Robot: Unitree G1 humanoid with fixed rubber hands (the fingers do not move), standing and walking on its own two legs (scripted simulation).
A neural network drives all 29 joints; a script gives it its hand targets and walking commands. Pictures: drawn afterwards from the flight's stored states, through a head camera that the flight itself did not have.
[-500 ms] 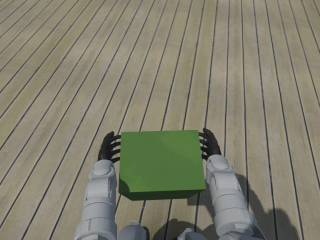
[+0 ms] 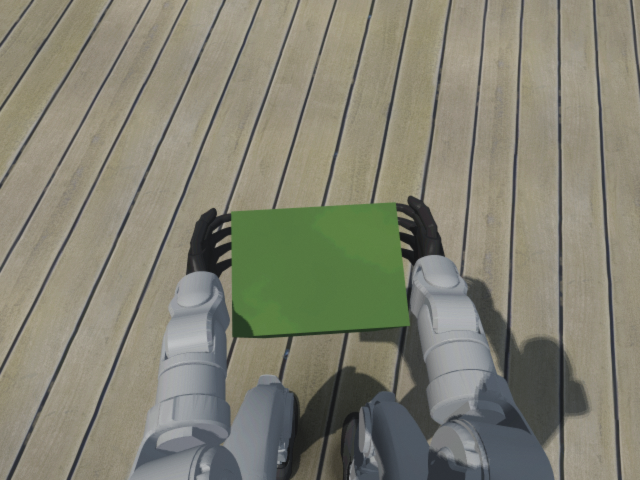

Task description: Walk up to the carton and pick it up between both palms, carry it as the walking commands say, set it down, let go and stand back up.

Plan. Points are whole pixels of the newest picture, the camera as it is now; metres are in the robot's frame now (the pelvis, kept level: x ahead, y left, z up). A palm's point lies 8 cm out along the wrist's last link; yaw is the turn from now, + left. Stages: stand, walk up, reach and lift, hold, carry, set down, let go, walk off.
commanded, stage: set down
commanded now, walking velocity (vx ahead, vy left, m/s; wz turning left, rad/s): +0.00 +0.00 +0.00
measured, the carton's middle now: (316, 283) +0.38 +0.04 -0.13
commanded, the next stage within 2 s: none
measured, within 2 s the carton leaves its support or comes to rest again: neither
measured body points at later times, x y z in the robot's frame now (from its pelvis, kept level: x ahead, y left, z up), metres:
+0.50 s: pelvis +0.00 +0.01 -0.07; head +0.21 +0.01 +0.33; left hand +0.41 +0.19 -0.15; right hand +0.45 -0.10 -0.15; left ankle +0.10 +0.11 -0.63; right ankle +0.06 -0.08 -0.63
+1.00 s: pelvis -0.02 +0.01 -0.14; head +0.24 +0.00 +0.22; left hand +0.43 +0.18 -0.23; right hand +0.48 -0.10 -0.23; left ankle +0.09 +0.11 -0.63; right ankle +0.06 -0.08 -0.63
